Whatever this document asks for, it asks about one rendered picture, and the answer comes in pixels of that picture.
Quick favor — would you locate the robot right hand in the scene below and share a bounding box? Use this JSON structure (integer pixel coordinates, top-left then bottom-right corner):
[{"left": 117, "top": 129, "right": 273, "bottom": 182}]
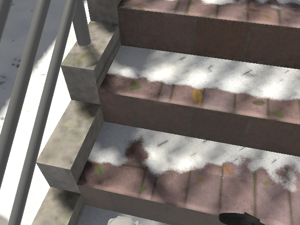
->
[{"left": 218, "top": 212, "right": 265, "bottom": 225}]

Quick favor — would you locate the robot left thigh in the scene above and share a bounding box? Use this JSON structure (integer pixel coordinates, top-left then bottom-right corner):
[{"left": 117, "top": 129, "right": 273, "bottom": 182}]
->
[{"left": 109, "top": 216, "right": 142, "bottom": 225}]

